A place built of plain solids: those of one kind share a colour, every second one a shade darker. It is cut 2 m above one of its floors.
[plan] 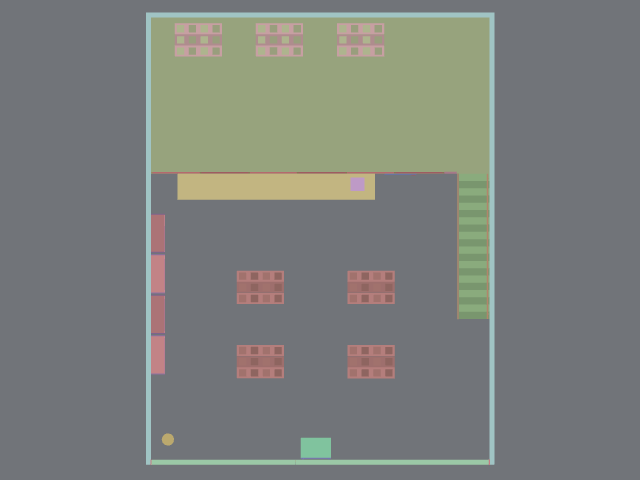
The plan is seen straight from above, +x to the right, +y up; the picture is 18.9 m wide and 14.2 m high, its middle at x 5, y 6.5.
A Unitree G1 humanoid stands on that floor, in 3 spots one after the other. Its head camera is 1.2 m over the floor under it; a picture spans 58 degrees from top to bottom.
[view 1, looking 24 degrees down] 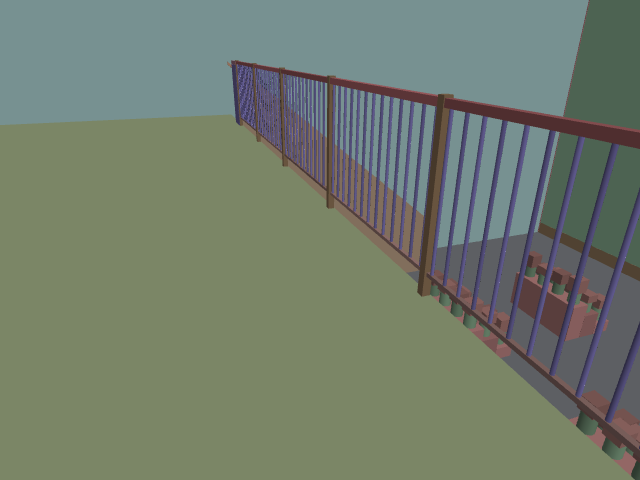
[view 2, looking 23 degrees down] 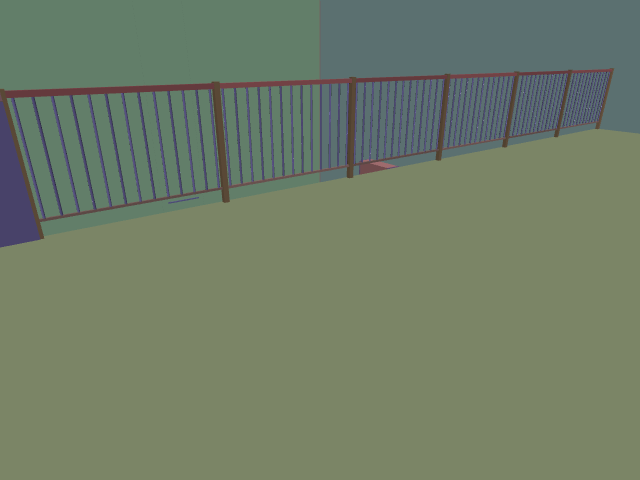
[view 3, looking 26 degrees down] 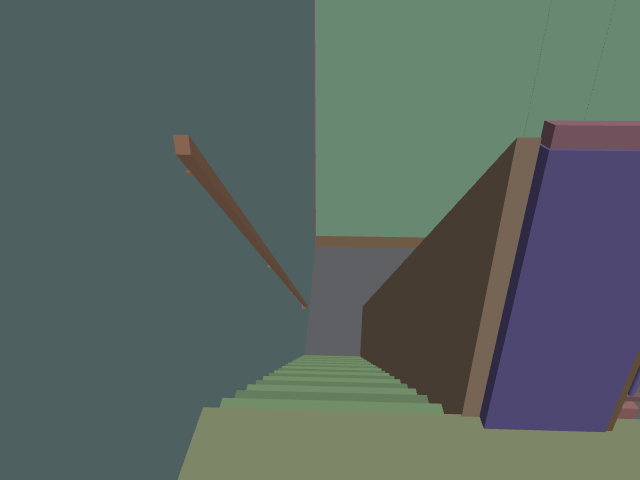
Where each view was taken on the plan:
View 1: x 1.20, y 9.66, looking -19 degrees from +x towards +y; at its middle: upper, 2.95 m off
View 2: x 8.71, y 11.98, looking -126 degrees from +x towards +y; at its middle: upper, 3.07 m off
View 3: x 9.56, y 9.56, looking -88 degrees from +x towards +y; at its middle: stallriser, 10.64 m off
